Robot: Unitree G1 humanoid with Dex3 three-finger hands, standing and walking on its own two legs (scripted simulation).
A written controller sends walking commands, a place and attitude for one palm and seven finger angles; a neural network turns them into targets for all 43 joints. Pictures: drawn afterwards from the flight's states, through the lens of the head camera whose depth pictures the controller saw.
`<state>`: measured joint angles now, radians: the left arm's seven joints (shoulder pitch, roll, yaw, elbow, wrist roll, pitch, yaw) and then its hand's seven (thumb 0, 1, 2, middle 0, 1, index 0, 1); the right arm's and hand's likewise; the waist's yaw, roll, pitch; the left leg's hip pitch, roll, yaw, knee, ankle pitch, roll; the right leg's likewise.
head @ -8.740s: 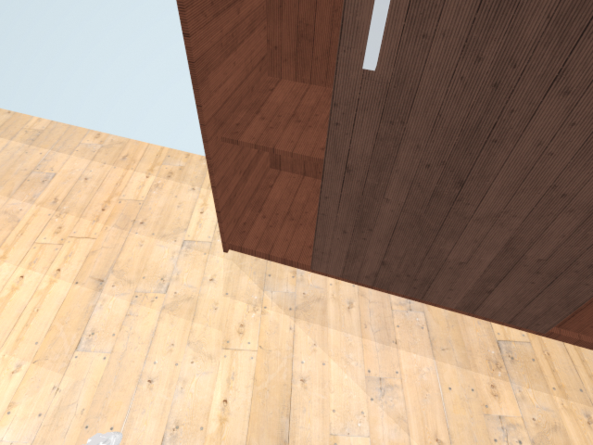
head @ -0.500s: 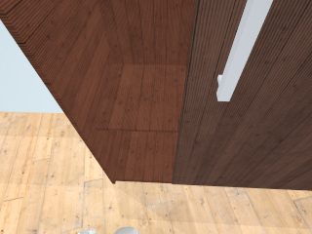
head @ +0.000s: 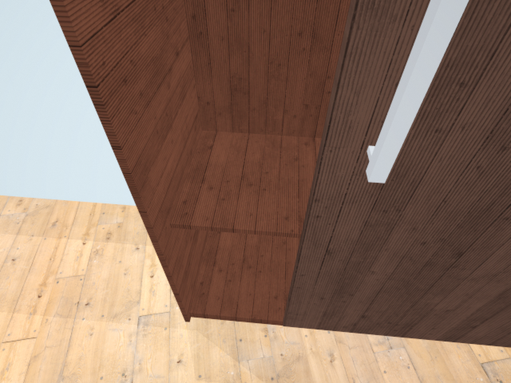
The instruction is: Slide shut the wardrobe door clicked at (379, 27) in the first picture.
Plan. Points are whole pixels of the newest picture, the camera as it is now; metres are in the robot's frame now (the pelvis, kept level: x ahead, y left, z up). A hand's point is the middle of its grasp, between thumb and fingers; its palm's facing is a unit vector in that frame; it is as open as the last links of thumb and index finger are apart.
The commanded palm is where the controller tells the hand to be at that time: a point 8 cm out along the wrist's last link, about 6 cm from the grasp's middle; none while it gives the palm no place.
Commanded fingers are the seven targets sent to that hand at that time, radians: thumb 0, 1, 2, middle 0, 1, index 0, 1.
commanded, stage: come to a stop and stand still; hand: right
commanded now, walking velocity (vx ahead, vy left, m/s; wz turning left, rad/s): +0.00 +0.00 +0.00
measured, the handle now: (400, 95) +0.43 -0.16 +0.26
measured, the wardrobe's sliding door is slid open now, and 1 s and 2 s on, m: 0.36 0.36 0.36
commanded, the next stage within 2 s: look again from close up in 0.54 s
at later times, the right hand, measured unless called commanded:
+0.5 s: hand out of the picture +0.01 -0.17 -0.18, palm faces +0.01 +0.98 -0.19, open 7.4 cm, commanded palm none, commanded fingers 0.00 -0.90 -0.90 0.20 0.30 0.20 0.30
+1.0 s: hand out of the picture +0.01 -0.18 -0.18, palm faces +0.01 +0.98 -0.18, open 7.4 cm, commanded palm none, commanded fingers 0.00 -0.90 -0.90 0.20 0.30 0.20 0.30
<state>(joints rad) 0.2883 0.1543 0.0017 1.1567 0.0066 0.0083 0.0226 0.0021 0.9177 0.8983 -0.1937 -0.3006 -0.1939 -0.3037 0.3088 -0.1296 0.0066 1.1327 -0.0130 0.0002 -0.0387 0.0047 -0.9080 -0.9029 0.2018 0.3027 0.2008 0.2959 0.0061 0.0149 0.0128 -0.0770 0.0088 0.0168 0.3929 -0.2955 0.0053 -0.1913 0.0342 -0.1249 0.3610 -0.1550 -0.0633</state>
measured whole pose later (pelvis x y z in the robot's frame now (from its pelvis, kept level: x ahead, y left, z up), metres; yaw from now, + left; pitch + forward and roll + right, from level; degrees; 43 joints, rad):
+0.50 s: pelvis +0.01 -0.01 -0.01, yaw +0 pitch +0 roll +0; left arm 0.27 0.17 -0.02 1.10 0.01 -0.02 0.01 0.02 0.93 0.90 -0.19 -0.30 -0.20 -0.30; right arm 0.30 -0.14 0.03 1.08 -0.01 -0.02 -0.04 0.00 -0.91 -0.90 0.20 0.30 0.20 0.30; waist 0.00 0.00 0.03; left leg -0.13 0.02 0.02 0.49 -0.36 0.00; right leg -0.26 0.03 -0.12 0.48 -0.23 -0.07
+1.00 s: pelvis +0.02 -0.01 +0.00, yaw +0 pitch +0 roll +0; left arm 0.23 0.17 -0.02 1.12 0.01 -0.02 0.02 0.00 0.93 0.90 -0.20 -0.30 -0.20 -0.30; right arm 0.31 -0.16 0.03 1.11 -0.01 -0.01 -0.04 0.00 -0.91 -0.90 0.20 0.30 0.20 0.30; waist -0.01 0.03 0.03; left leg -0.07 0.03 0.01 0.42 -0.34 -0.01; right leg -0.21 0.05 -0.13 0.43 -0.23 -0.08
